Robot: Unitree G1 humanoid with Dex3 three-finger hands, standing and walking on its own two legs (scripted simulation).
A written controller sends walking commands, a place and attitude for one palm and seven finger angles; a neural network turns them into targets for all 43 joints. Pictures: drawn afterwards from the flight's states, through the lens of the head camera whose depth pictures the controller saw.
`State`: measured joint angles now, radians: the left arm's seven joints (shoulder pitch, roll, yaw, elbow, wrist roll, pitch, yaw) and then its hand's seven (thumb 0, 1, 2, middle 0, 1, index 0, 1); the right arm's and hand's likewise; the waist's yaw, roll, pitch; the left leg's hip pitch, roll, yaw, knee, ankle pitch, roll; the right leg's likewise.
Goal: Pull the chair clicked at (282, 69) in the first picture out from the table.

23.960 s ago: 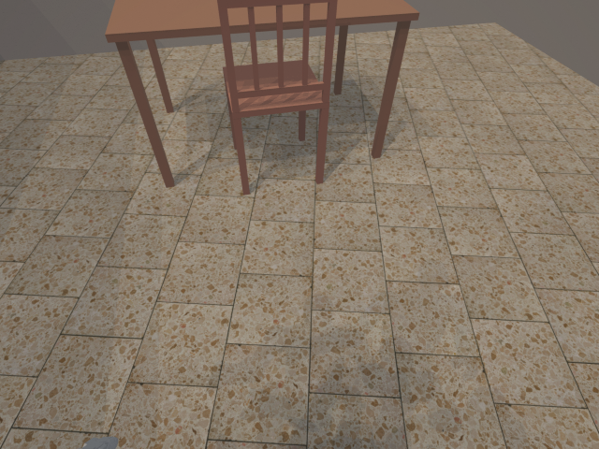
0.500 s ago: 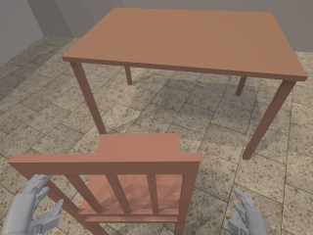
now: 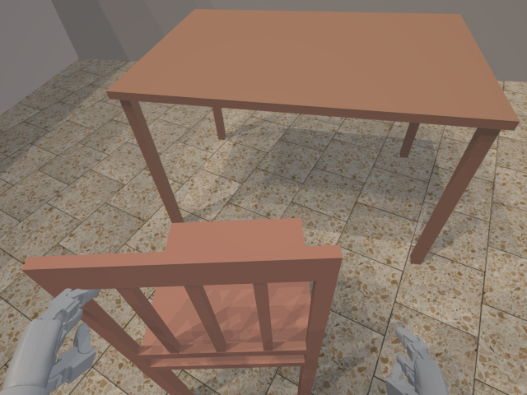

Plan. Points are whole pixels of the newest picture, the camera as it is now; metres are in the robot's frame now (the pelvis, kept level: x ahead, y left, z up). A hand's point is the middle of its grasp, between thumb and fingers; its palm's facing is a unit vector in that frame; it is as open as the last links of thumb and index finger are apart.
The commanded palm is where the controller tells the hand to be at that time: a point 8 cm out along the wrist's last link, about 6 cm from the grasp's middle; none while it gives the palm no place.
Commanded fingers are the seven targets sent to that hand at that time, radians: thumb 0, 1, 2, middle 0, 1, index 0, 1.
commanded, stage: step back with the hand held close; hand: left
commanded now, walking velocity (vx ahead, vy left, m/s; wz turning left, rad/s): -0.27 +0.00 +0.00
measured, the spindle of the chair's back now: (209, 320) +0.24 +0.15 -0.07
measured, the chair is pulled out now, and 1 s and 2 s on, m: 0.52 0.52 0.52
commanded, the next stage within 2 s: stop stepping back and stand still in 0.86 s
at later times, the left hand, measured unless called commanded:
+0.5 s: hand out of the picture +0.10 +0.27 +0.20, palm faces +0.39 -0.70 -0.60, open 7.0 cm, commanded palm +0.05 +0.31 +0.19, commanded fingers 0.00 0.90 0.90 -0.20 -0.30 -0.20 -0.30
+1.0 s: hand out of the picture +0.01 +0.31 +0.19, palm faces +0.47 -0.72 -0.51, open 7.4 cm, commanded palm -0.04 +0.35 +0.19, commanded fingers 0.00 0.90 0.90 -0.20 -0.30 -0.20 -0.30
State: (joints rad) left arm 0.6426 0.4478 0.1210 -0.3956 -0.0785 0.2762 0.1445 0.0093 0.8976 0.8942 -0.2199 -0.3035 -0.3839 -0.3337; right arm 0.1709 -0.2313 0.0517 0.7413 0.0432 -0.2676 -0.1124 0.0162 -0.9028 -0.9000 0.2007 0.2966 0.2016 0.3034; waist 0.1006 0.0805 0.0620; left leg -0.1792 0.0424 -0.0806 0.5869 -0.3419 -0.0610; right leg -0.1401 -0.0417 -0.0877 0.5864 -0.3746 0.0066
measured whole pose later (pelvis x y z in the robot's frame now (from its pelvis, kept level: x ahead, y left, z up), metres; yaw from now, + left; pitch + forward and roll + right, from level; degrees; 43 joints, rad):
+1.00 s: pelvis -0.18 +0.05 -0.01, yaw +0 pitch -1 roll -2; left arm 0.55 0.45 0.46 -0.55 -0.03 -0.23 0.18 0.01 0.89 0.90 -0.22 -0.30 -0.21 -0.30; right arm 0.19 -0.23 -0.01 0.70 0.00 -0.15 -0.10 0.02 -0.90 -0.90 0.20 0.30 0.20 0.30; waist 0.04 0.04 0.04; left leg -0.46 0.02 -0.03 0.70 -0.32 0.00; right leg -0.36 -0.02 0.00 0.61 -0.22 0.04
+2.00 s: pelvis -0.27 +0.07 +0.00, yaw +2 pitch -1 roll -1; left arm 0.46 0.38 0.34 -0.27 0.02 -0.14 0.11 0.01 0.89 0.90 -0.21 -0.30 -0.20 -0.30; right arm 0.27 -0.25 -0.02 0.70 0.00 -0.12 -0.05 0.01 -0.90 -0.90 0.20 0.30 0.20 0.30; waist -0.02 0.04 -0.05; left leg -0.33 -0.03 -0.03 0.53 -0.17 0.03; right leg -0.23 0.01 -0.04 0.54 -0.28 -0.01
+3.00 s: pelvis -0.24 +0.06 +0.01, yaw +2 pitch -1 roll +0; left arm 0.30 0.14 -0.02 1.06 0.01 0.00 0.04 0.01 0.93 0.90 -0.20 -0.30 -0.20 -0.30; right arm 0.32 -0.13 0.00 1.09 -0.01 0.00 -0.04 0.01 -0.91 -0.90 0.20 0.30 0.20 0.30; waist -0.01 0.03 0.04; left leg -0.25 -0.02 -0.04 0.45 -0.17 0.01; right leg -0.13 0.01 -0.04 0.44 -0.29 -0.02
